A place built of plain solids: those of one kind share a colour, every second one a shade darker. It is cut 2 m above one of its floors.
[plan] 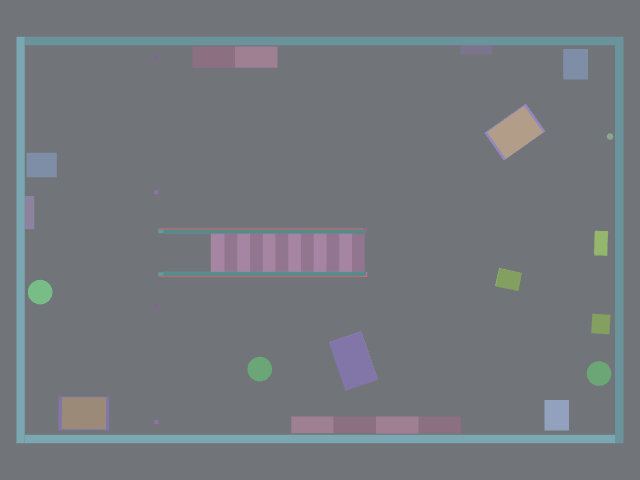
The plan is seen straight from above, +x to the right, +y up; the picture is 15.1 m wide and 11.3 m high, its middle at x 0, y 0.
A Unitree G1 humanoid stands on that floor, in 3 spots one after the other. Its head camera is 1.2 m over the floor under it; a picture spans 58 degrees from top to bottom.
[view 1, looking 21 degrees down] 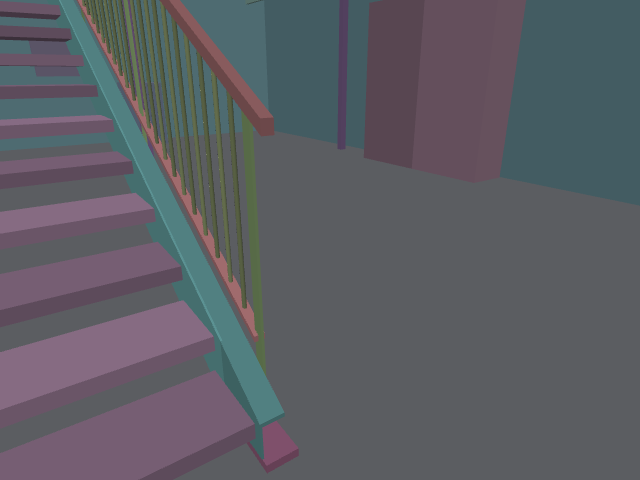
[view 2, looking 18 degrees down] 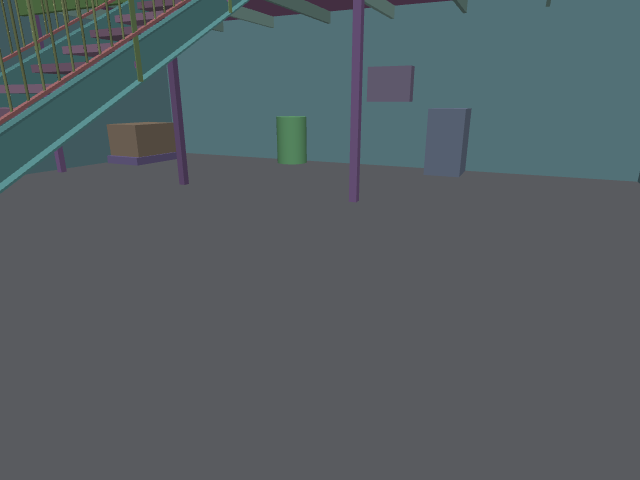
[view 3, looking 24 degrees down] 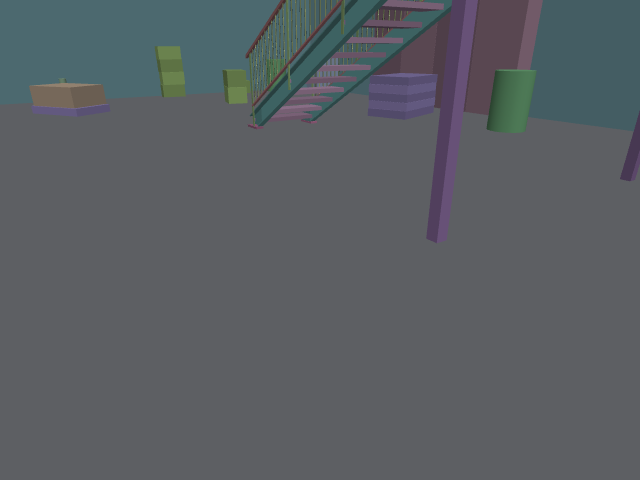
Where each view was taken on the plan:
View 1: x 2.05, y -0.30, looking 145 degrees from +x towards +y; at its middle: ground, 3.35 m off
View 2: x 1.07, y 2.96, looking -155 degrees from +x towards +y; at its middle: ground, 3.88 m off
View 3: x -5.69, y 3.27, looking -33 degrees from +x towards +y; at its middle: ground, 2.95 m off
